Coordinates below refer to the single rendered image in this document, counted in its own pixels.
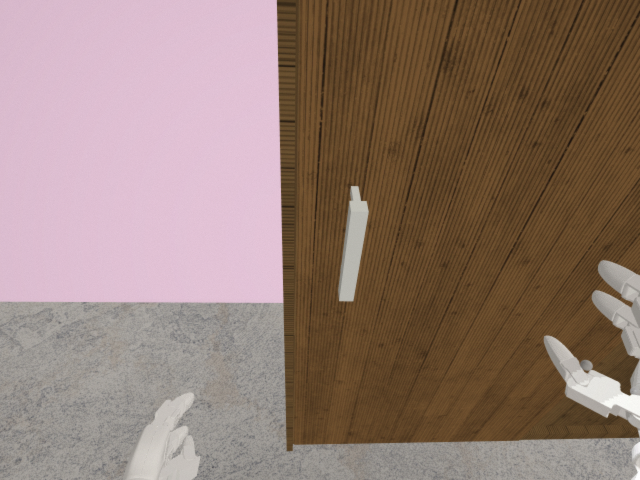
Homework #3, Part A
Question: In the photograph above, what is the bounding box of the robot left hand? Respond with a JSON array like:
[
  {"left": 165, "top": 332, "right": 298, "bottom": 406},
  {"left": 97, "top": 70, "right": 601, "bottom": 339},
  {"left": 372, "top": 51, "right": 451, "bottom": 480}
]
[{"left": 123, "top": 392, "right": 200, "bottom": 480}]

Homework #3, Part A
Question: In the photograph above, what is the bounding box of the robot right hand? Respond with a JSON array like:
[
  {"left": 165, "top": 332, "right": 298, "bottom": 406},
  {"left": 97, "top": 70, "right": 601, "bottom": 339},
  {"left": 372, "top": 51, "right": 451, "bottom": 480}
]
[{"left": 544, "top": 260, "right": 640, "bottom": 437}]

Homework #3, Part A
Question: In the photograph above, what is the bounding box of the handle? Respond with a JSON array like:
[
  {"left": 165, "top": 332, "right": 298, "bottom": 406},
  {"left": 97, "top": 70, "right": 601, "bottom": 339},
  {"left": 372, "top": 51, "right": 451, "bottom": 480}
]
[{"left": 338, "top": 186, "right": 369, "bottom": 301}]

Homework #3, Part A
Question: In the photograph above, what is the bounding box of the wardrobe door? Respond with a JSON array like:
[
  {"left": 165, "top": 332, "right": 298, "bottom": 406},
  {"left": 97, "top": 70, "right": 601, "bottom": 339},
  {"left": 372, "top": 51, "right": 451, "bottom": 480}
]
[
  {"left": 294, "top": 0, "right": 640, "bottom": 445},
  {"left": 535, "top": 340, "right": 639, "bottom": 426}
]

